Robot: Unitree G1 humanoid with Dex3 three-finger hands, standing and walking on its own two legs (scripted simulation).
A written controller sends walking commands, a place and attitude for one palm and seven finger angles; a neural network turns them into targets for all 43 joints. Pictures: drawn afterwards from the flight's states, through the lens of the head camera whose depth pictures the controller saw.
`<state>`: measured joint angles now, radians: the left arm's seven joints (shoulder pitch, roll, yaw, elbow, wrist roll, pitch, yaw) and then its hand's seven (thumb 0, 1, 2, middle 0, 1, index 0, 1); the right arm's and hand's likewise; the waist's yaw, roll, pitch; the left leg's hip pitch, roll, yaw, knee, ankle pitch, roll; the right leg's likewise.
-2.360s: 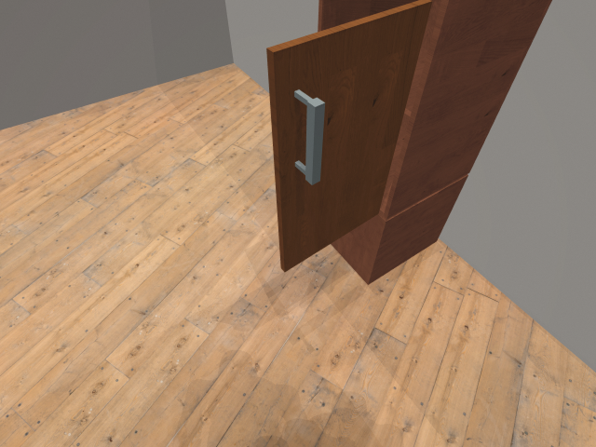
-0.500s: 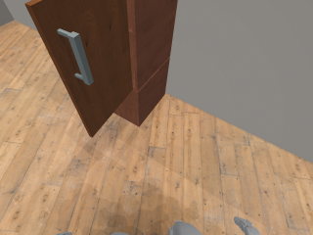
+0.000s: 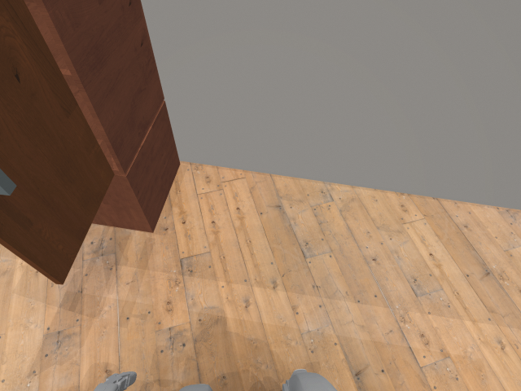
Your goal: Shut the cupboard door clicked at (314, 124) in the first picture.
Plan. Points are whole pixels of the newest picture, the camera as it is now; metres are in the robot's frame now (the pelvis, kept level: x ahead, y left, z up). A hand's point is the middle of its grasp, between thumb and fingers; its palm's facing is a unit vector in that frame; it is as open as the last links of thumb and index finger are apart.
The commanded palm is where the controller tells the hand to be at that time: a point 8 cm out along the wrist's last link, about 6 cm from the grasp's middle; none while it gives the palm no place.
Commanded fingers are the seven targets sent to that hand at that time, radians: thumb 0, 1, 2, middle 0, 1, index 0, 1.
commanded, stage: walk around to get in front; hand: left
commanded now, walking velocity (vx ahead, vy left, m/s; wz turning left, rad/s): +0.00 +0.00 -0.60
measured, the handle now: out of the picture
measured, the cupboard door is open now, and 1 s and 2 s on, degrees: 93 93 93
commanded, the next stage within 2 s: none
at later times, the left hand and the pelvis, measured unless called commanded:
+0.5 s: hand (176, 388) +0.14 +0.14 -0.16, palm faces -0.27 -0.94 -0.23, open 7.4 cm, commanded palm none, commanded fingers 0.00 0.90 0.90 -0.20 -0.30 -0.20 -0.30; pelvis +0.01 -0.03 +0.01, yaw -18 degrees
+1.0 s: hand (227, 349) +0.20 +0.06 -0.15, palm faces -0.55 -0.79 -0.27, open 7.4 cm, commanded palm none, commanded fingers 0.00 0.90 0.90 -0.20 -0.30 -0.20 -0.30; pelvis +0.00 -0.06 +0.01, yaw -36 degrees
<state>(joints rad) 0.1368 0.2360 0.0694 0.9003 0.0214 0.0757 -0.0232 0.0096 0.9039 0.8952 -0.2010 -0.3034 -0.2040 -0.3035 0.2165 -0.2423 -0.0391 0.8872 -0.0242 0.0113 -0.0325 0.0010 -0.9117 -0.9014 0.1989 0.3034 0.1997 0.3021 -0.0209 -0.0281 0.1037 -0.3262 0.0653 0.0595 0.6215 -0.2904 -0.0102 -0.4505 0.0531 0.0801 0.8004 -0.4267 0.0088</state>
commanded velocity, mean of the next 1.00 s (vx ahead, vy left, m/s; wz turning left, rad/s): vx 0.00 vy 0.00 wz -0.60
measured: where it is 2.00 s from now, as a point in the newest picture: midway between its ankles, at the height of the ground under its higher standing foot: outside the picture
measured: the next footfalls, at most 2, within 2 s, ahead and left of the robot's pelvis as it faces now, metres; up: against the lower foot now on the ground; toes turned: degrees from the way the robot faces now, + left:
right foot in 0.22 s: +0.04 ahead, -0.15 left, +0.00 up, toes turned -12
left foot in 0.54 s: +0.10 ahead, +0.08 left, +0.00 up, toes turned -17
